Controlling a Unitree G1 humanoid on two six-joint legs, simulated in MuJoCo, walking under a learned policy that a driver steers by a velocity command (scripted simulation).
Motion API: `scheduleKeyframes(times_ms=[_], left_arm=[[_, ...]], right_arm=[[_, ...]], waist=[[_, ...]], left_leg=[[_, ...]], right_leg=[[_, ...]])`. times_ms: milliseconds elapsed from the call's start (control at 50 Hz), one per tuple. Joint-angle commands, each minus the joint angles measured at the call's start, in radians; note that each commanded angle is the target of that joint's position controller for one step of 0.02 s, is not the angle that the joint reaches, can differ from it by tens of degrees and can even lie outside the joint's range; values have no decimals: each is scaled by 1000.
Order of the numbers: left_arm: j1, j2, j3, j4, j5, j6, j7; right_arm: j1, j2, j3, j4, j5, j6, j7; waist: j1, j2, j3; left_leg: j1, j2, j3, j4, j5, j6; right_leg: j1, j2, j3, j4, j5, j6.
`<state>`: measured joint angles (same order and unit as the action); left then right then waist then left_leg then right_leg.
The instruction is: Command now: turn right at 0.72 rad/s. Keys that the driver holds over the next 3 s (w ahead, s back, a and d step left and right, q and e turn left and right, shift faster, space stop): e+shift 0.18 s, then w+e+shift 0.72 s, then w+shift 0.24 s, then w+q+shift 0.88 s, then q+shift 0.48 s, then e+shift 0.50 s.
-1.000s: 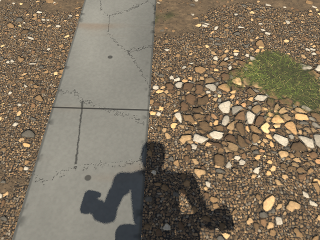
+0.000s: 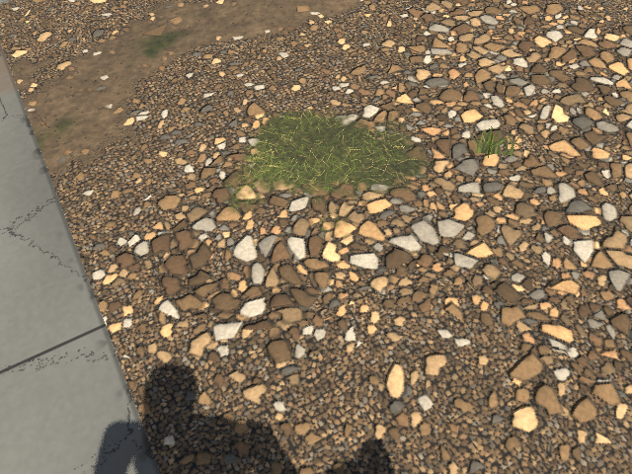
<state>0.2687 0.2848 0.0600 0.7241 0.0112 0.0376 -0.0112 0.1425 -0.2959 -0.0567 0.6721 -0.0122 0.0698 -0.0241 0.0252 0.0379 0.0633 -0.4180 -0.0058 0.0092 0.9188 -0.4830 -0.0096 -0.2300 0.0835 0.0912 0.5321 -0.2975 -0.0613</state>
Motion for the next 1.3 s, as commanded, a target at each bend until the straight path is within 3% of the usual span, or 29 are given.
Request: scheduleKeyframes(times_ms=[20, 180, 220, 240, 260, 280, 300, 320, 360, 400, 540, 700, 740, 780, 800, 820, 840, 860, 880, 900, 920, 960, 1060, 1140, 1200, 1220, 1260, 1280, 1300], left_arm=[[-55, 168, 51, -72, -7, -4, 19], [-14, 216, 82, -75, 4, 7, -8], [-63, 218, 88, -95, 10, 8, -19], [-138, 209, 85, -116, 8, 8, -21], [-161, 153, 70, -136, 3, 1, -15], [-135, 52, 42, -169, -10, -6, -8], [-199, 143, 53, -173, 28, -14, -4], [-189, 175, 64, -164, 30, -17, -19], [-106, 162, 60, -135, 32, -11, -60], [-96, 151, 51, -138, 28, -1, -84], [-260, 127, 30, -200, 29, -3, -96], [-457, 79, -11, -262, 22, -19, -118], [-423, 58, -24, -254, 21, -22, -108], [-204, 93, -4, -189, 9, -31, -76], [19, 132, 22, -128, 5, -43, -62], [211, 211, 64, -48, 10, -43, -42], [116, 372, 102, -62, -4, -26, -23], [165, 384, 104, -103, 5, -23, -17], [178, 348, 96, -58, 16, -26, -8], [163, 311, 86, -37, 17, -39, 4], [111, 268, 73, -40, 18, -56, 13], [35, 188, 38, -52, 7, -81, 16], [135, 135, 13, 15, -5, -134, 0], [193, 146, 9, 71, -29, -155, 5], [190, 209, 18, 96, -11, -161, 17], [184, 228, 24, 104, 11, -154, 24], [97, 247, 36, 99, 59, -123, 41], [9, 236, 33, 86, 63, -117, 47], [89, 51, -10, 30, 31, -135, 23]], right_arm=[[-32, -94, -23, -93, -8, -22, 2], [-61, -79, -4, -116, 3, -33, 2], [16, -85, -6, -96, 2, -42, 1], [98, -80, -9, -70, 6, -46, -7], [188, -150, -29, -49, 5, -54, -23], [198, -277, -52, -64, -12, -64, -25], [101, -266, -55, -68, -30, -67, -21], [46, -195, -37, -81, -28, -73, -18], [-2, -143, -19, -88, -17, -86, -5], [33, -144, -20, -80, -15, -104, 4], [231, -175, -38, -7, -21, -152, 14], [353, -164, -40, 104, -42, -155, 9], [336, -172, -37, 127, -40, -146, 6], [323, -230, -44, 136, -30, -131, 9], [289, -267, -50, 119, -12, -125, 16], [264, -238, -41, 94, -22, -128, 25], [220, -95, -11, -18, -17, -143, 52], [117, -153, -11, -84, -27, -165, 55], [27, -159, -10, -99, -19, -175, 51], [76, -128, 4, -80, -18, -181, 43], [103, -117, 10, -62, -33, -174, 41], [196, -107, 16, -24, -55, -136, 46], [-52, -60, 39, -91, -44, -113, 65], [-161, -33, 54, -106, -21, -131, 78], [-116, -86, 36, -72, -6, -133, 69], [-43, -113, 24, -48, 0, -131, 61], [336, -178, -10, 77, 14, -120, 38], [549, -218, -35, 134, 12, -111, 22], [527, -294, -54, 156, -20, -111, 21]], waist=[[-31, -159, -47], [14, -188, -117], [-30, -175, -151], [-103, -154, -118], [-151, -29, -96], [-133, 232, -139], [-91, 109, -29], [-48, 58, -16], [-2, 100, -40], [-9, 106, -28], [-96, 60, 28], [-147, 50, 143], [-97, 54, 117], [31, 75, -56], [143, 75, -180], [217, 1, -284], [93, -343, -294], [126, -169, -397], [128, -86, -277], [64, -47, -148], [15, -5, -112], [-63, -42, -77], [-13, -55, 68], [29, -56, 47], [-8, -89, -31], [-53, -118, -77], [-246, -133, -221], [-374, -73, -257], [-209, 277, -267]], left_leg=[[-160, 7, -63, 84, 45, -15], [-7, -74, -72, -202, 73, -13], [205, -89, -79, -347, 50, 3], [399, -83, -70, -490, 109, 16], [589, 54, -182, -615, -7, 41], [621, 391, -595, -771, -338, 106], [422, 416, -652, -797, -346, 139], [343, 364, -552, -776, -313, 129], [309, 267, -350, -774, -189, 99], [275, 243, -241, -792, -167, 95], [424, 320, -72, -811, -74, 112], [566, 347, 196, -848, 167, 102], [562, 320, 302, -743, 629, 84], [513, 330, 334, -420, 1347, 86], [380, 341, 328, -148, 1409, 82], [105, 299, 300, 181, 1009, 51], [-349, 79, 230, 546, 32, -23], [-439, 62, -7, 645, 58, -24], [-496, 92, -41, 618, 143, -10], [-455, 129, -35, 535, 174, -6], [-381, 165, -45, 458, 174, -4], [-258, 191, -45, 380, 164, -13], [-295, 160, 47, 37, 356, -22], [-140, 74, 98, -267, 653, 42], [-6, -19, 135, -353, 612, 98], [53, -55, 135, -342, 533, 113], [342, -96, 135, -334, 411, 145], [549, -25, 51, -336, 309, 207], [839, 217, -481, -333, 176, 384]], right_leg=[[112, -219, 316, -180, 480, -163], [95, -175, 458, -131, 392, -139], [-58, -125, 507, -177, -154, -117], [-244, -76, 486, -162, -370, -77], [-465, 15, 365, -11, -464, -8], [-588, 148, 122, 348, -361, 36], [-623, 25, 109, 480, -148, 49], [-574, -10, 97, 547, -58, 49], [-542, -29, 34, 680, 34, 62], [-559, -62, -7, 757, 88, 70], [-730, -129, -17, 675, 168, 79], [-720, -193, -172, 407, 53, -35], [-566, -140, -247, 306, -39, -91], [-203, 14, -332, 290, -118, -139], [108, 59, -297, 228, -68, -167], [457, 25, -138, 158, -104, -173], [648, -244, 460, -93, -445, -254], [682, -318, 725, -220, -417, -282], [617, -305, 631, -233, -223, -265], [447, -284, 531, -226, -47, -252], [315, -244, 427, -220, 6, -237], [122, -187, 327, -254, 105, -237], [7, -109, 186, -391, 390, -208], [99, -124, 125, -451, 728, -137], [293, -171, 47, -384, 1128, -82], [351, -193, 26, -281, 1296, -62], [338, -208, -36, 163, 1458, -41], [151, -139, -91, 605, 1246, -24], [-392, 69, -72, 1100, 51, 52]])
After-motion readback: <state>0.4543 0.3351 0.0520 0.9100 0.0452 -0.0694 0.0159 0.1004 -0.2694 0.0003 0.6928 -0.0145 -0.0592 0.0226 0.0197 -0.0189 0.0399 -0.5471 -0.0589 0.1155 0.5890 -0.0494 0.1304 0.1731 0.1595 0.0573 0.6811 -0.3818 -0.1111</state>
